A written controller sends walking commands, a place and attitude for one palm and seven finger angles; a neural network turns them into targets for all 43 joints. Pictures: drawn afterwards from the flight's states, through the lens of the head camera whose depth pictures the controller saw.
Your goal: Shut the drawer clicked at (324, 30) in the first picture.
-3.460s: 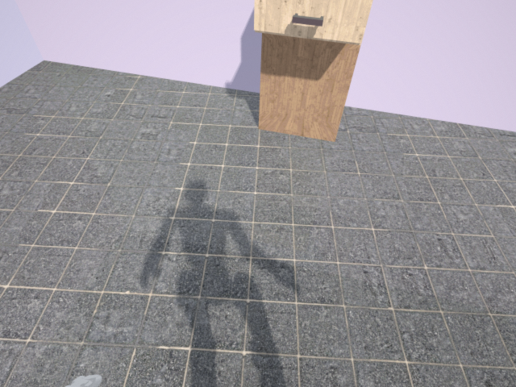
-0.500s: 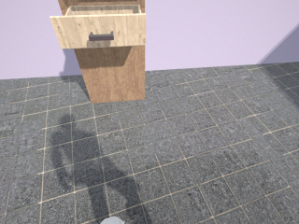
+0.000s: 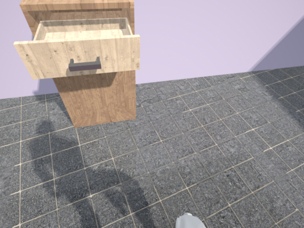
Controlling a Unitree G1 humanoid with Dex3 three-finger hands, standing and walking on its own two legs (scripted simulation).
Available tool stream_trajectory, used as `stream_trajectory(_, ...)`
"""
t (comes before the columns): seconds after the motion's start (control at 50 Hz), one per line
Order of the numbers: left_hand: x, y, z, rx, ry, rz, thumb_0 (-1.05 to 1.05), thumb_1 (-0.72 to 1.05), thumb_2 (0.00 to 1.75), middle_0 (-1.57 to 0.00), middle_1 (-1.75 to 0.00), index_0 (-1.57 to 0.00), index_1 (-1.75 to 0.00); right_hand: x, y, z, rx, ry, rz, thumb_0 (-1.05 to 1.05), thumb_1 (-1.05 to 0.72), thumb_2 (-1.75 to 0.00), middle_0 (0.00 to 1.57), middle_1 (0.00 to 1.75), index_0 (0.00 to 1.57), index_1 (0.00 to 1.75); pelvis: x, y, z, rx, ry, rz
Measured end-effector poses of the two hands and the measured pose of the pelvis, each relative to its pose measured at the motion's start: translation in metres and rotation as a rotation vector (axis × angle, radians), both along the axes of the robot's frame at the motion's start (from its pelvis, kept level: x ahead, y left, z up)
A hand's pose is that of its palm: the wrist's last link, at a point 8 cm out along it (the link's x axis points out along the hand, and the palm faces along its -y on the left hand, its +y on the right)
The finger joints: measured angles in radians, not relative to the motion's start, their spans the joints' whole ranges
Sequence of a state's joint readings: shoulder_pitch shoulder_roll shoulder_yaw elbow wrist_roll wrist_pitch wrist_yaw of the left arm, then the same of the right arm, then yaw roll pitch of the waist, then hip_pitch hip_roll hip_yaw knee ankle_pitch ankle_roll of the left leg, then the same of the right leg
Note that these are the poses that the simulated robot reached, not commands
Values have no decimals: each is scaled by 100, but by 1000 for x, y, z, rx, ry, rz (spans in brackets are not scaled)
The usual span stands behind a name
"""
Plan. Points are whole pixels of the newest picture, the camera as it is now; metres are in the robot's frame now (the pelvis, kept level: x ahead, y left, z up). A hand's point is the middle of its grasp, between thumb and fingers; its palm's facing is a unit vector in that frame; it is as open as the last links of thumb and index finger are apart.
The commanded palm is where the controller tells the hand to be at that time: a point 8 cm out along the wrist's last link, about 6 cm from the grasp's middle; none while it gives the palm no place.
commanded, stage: walk to a spot facing it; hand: left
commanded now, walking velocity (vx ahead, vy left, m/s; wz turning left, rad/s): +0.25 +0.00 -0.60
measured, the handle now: (85, 63) +0.69 +0.31 +0.03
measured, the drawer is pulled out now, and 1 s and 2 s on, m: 0.29 0.29 0.29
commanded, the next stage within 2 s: turn to face it in 0.04 s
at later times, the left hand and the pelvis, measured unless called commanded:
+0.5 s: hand (121, 180) +0.30 +0.12 -0.17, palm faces +0.03 -0.98 -0.18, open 7.2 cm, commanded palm none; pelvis +0.18 -0.05 -0.01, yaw +2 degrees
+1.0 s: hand (99, 205) +0.22 +0.18 -0.17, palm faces +0.23 -0.93 -0.28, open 7.4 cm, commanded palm none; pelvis +0.22 -0.04 -0.01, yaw +11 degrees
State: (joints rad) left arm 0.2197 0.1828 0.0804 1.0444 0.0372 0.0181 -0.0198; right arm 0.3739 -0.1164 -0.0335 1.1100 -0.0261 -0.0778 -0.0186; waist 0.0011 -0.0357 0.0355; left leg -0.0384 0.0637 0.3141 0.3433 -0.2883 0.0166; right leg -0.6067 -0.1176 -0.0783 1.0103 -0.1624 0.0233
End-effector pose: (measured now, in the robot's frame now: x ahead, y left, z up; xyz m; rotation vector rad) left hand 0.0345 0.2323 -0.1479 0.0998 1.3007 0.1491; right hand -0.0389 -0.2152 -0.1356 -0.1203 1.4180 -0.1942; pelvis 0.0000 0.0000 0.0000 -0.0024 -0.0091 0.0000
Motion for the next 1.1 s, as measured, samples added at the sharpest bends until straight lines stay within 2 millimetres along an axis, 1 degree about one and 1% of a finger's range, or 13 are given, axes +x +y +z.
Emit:
stream_trajectory(0.1, 98, -15, 1, 19, -49, -113, 1, 92, 90, -19, -30, -19, -30, -9, 6, -10, 49, 119, -109, 0, -92, -90, 20, 30, 20, 30, 46, -11, -8, 9, 0, -51)
stream_trajectory(0.18, 179, -39, -4, 40, -127, -199, 1, 92, 90, -19, -30, -19, -30, 1, -1, -24, 81, 201, -176, 0, -91, -90, 21, 30, 20, 30, 90, -31, -24, 7, -3, -85)
stream_trajectory(0.24, 219, -54, -8, 58, -200, -206, 0, 92, 90, -19, -30, -19, -30, 28, -18, -36, 87, 219, -186, 0, -91, -90, 21, 30, 20, 30, 115, -46, -33, 13, -10, -85)
stream_trajectory(0.3, 234, -66, -1, 56, -206, -193, 0, 91, 90, -19, -30, -20, -30, 78, -38, -36, 59, 147, -157, 1, -91, -90, 20, 30, 20, 30, 132, -51, -26, 4, -19, -73)
stream_trajectory(0.36, 239, -75, 5, 45, -186, -182, 0, 91, 90, -20, -30, -20, -30, 136, -53, -31, 31, 40, -112, 1, -91, -90, 20, 30, 19, 30, 148, -52, -17, 0, -11, -52)
stream_trajectory(0.46, 251, -69, 12, 37, -214, -98, -2, 94, 90, -20, -30, -20, -30, 218, -62, -18, 10, -88, -12, 0, -92, -90, 20, 30, 19, 30, 170, -50, -10, -8, -3, 6)
stream_trajectory(0.56, 245, -49, 1, 20, -200, -8, -1, 93, 90, -20, -30, -20, -30, 281, -58, -8, -26, -148, 95, 0, -93, -90, 20, 30, 19, 30, 187, -39, -12, -22, -8, 61)
stream_trajectory(0.66, 216, -18, -23, 16, -104, 85, -1, 92, 90, -20, -30, -20, -30, 329, -42, -5, -63, -208, 187, 0, -92, -90, 20, 30, 19, 30, 202, -21, -23, -28, -8, 101)
stream_trajectory(0.78, 179, 5, -11, 56, 23, 139, 0, 91, 90, -20, -30, -20, -30, 351, -26, 5, -54, -210, 240, 0, -91, -90, 20, 30, 20, 30, 210, -15, -10, -20, 5, 129)
stream_trajectory(0.88, 162, 7, 2, 92, 65, 170, 0, 91, 90, -19, -30, -19, -30, 360, -24, 3, -21, -195, 258, 0, -91, -90, 21, 30, 20, 30, 215, -20, -4, -17, 7, 152)
stream_trajectory(0.98, 164, -8, 9, 117, 50, 184, 1, 91, 90, -19, -30, -19, -30, 362, -37, -7, 8, -176, 264, 0, -91, -90, 21, 30, 20, 30, 216, -35, -6, -5, 2, 180)
stream_trajectory(1.06, 167, -30, 10, 140, 0, 194, 0, 91, 90, -19, -30, -20, -30, 364, -56, -23, 36, -164, 265, 0, -91, -90, 21, 30, 20, 30, 218, -53, -14, 17, -4, 203)
stream_trajectory(1.1, 166, -43, 13, 133, -18, 206, 0, 91, 90, -20, -30, -20, -30, 365, -63, -25, 39, -148, 275, 0, -91, -90, 21, 30, 20, 30, 218, -58, -12, 13, -9, 226)
